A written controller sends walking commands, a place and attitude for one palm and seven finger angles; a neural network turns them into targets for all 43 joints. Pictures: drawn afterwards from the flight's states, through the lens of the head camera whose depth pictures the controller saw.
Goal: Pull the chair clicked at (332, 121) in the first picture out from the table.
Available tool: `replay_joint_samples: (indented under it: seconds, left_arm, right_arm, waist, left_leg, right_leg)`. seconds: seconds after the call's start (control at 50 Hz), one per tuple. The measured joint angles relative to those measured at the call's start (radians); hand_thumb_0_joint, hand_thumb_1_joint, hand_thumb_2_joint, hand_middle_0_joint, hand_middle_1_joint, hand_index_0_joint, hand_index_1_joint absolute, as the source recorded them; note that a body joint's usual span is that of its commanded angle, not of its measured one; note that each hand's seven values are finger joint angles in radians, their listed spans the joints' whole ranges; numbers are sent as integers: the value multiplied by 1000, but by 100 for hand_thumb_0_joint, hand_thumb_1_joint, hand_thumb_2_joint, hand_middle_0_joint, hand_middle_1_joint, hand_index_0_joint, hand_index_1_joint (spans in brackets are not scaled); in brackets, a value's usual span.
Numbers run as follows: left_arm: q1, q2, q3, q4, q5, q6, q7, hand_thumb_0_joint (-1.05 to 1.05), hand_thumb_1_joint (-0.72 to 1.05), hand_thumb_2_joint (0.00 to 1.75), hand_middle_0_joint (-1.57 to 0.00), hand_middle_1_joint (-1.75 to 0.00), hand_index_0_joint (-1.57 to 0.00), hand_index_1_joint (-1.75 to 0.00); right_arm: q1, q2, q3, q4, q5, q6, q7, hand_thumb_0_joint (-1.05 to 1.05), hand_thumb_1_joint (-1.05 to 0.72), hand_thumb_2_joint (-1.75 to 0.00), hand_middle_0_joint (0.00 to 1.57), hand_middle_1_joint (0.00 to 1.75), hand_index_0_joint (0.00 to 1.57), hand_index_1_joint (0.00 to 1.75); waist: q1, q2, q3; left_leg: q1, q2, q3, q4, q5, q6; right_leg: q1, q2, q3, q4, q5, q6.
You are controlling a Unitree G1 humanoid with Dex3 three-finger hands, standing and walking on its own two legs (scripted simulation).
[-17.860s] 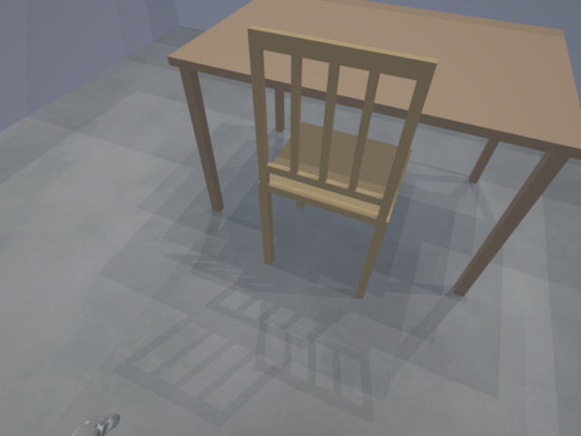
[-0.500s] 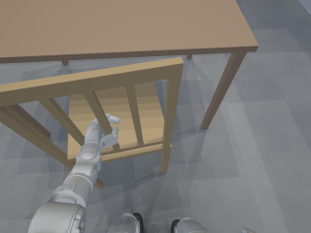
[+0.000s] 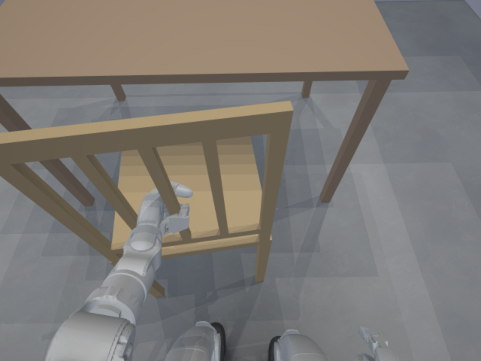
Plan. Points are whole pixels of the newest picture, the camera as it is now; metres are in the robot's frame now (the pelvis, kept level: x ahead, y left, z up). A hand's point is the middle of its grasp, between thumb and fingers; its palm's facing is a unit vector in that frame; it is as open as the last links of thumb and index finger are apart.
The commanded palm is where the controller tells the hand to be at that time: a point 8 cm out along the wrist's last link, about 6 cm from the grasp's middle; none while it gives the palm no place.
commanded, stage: step backward, pulling the chair out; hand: left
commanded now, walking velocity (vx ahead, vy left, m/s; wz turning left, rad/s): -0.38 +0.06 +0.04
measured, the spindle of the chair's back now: (171, 201) +0.39 +0.15 -0.03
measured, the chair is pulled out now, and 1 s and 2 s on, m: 0.22 0.31 0.41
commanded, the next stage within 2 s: none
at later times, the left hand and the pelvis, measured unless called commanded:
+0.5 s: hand (179, 227) +0.34 +0.13 -0.05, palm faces -0.06 -0.98 -0.17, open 5.2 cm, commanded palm +0.33 +0.18 -0.04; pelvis -0.05 +0.03 +0.01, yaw +2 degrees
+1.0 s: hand (171, 263) +0.27 +0.14 -0.05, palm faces +0.03 -0.98 -0.19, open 5.3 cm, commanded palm +0.28 +0.19 -0.04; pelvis -0.10 +0.00 +0.00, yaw +3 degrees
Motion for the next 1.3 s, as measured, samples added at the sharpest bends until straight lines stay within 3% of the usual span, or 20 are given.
replay_joint_samples:
  seconds: [0.06,0.18,0.24,0.3,0.32,0.38,0.42,0.54,0.64,0.72,0.82,0.88,0.92,0.94,1.02,1.1,1.14,1.18,1.24,1.3]
  left_arm:
    - [5,6,17,-3,2,-8,8,4,67,83,-35,-116,-50,-145]
    - [12,-13,41,-7,17,-10,22,5,67,82,-34,-116,-50,-145]
    - [-2,-25,27,-26,25,8,22,5,68,81,-32,-117,-50,-145]
    - [-31,-40,-13,-50,29,35,21,5,68,80,-31,-119,-50,-145]
    - [-48,-43,-28,-59,29,46,19,4,68,80,-31,-120,-50,-145]
    - [-93,-28,-49,-67,25,63,15,4,69,79,-29,-121,-50,-145]
    - [-106,-13,-46,-65,25,69,12,4,69,78,-28,-122,-50,-145]
    - [-72,19,-8,-60,39,68,2,4,69,77,-28,-123,-50,-145]
    - [-16,15,8,-62,44,43,-5,4,67,78,-31,-124,-50,-145]
    - [1,1,26,-41,34,18,-2,4,66,80,-34,-124,-50,-145]
    - [-35,-20,57,1,36,3,16,5,66,81,-34,-123,-50,-145]
    - [-62,-19,43,16,46,10,18,5,67,81,-33,-124,-50,-145]
    - [-77,-5,26,17,49,16,16,5,67,80,-32,-125,-50,-145]
    - [-77,2,20,16,48,20,15,5,67,80,-32,-125,-50,-145]
    - [-36,3,20,-2,33,36,6,6,68,78,-30,-125,-50,-145]
    - [-39,2,29,15,26,18,2,6,68,79,-31,-124,-50,-145]
    - [-65,6,40,33,25,7,3,6,68,80,-32,-123,-50,-145]
    - [-86,8,49,41,27,10,4,7,68,80,-31,-123,-50,-145]
    - [-108,6,46,35,27,29,5,6,68,79,-30,-123,-50,-145]
    - [-119,-1,31,20,23,49,10,6,69,77,-30,-123,-50,-145]
  right_arm:
    - [0,2,2,11,2,-6,3,1,-90,-90,20,30,21,30]
    - [8,-50,-22,50,4,-1,12,1,-90,-90,20,30,21,30]
    - [8,-89,-31,56,8,6,7,1,-90,-90,20,30,21,30]
    - [6,-134,-45,48,11,16,-7,1,-90,-90,20,30,21,30]
    - [0,-143,-54,45,12,21,-12,1,-90,-90,20,30,21,30]
    - [-38,-128,-69,25,17,42,-15,1,-91,-90,20,30,20,30]
    - [-51,-109,-68,-4,11,52,-13,1,-91,-90,20,30,20,30]
    - [-27,-25,-47,-63,-4,85,8,0,-90,-90,20,30,20,30]
    - [44,21,-24,-46,-10,87,23,0,-90,-90,20,30,21,30]
    - [64,15,-27,10,-1,73,27,0,-90,-90,20,30,21,30]
    - [34,-51,-43,63,5,46,24,1,-91,-90,20,30,21,30]
    - [35,-93,-40,63,7,32,14,1,-91,-90,20,30,21,30]
    - [31,-101,-44,58,8,31,3,1,-91,-90,20,30,21,30]
    - [34,-103,-46,48,9,33,-1,1,-91,-90,20,30,21,30]
    - [73,-102,-62,6,-1,36,-5,1,-91,-90,20,30,20,30]
    - [68,-79,-62,24,0,37,15,0,-90,-90,20,30,20,30]
    - [41,-71,-56,34,2,37,21,0,-90,-90,20,30,20,30]
    - [16,-70,-52,39,8,36,21,0,-90,-90,20,30,20,30]
    - [-10,-82,-45,37,9,31,14,0,-90,-90,20,30,21,30]
    - [-30,-98,-45,35,8,32,2,0,-90,-90,20,30,21,30]
  waist:
    - [-2,6,3]
    - [-18,-31,-9]
    - [-32,-44,-13]
    - [-43,-29,-18]
    - [-45,-26,-12]
    - [-23,-64,32]
    - [-27,-72,46]
    - [-49,-88,19]
    - [-28,-59,2]
    - [-13,-18,-11]
    - [-23,-15,-3]
    - [-38,-24,-14]
    - [-39,-60,-8]
    - [-33,-76,-5]
    - [-26,-53,-18]
    - [-3,-11,-9]
    - [-10,-5,16]
    - [-18,-13,27]
    - [-32,-19,30]
    - [-46,-19,34]
  left_leg:
    - [-24,-2,-11,42,-94,-15]
    - [-17,-70,-80,307,-333,-50]
    - [71,-52,-97,206,-346,-55]
    - [185,-3,-94,-33,-173,-58]
    - [201,1,-89,-81,-180,-77]
    - [201,-18,-51,-84,-185,-80]
    - [193,-15,-36,-73,-178,-72]
    - [164,0,-7,-5,-197,-67]
    - [155,25,-15,66,-234,-83]
    - [124,33,-37,115,-276,-83]
    - [80,-36,-46,249,-407,-51]
    - [152,-39,-20,77,-362,-43]
    - [166,-55,-8,7,-212,-36]
    - [169,-58,0,5,-196,-34]
    - [174,-26,-8,11,-217,-39]
    - [144,24,-33,50,-211,-64]
    - [112,27,-52,96,-194,-70]
    - [85,7,-74,141,-282,-68]
    - [87,-3,-80,88,-311,-62]
    - [123,1,-58,-43,-97,-59]
  right_leg:
    - [-11,1,-7,5,7,-15]
    - [-17,-51,1,-47,35,-17]
    - [-29,-85,-9,-73,52,-1]
    - [-58,-106,-28,-70,62,20]
    - [-70,-114,-33,-62,63,28]
    - [-72,-124,3,-93,107,41]
    - [-72,-118,13,-114,144,42]
    - [-85,-99,35,-114,163,44]
    - [-103,-78,27,-33,122,26]
    - [-127,-69,9,8,102,6]
    - [-129,-92,5,-77,170,3]
    - [-133,-103,-13,-122,210,11]
    - [-139,-118,-6,-125,220,18]
    - [-142,-118,5,-119,203,21]
    - [-102,-77,2,43,3,20]
    - [-2,-25,-20,-40,6,-9]
    - [3,-20,-34,-64,29,-23]
    - [-7,-29,-36,-77,54,-27]
    - [-32,-49,-36,-93,82,-17]
    - [-51,-66,-35,-90,101,-2]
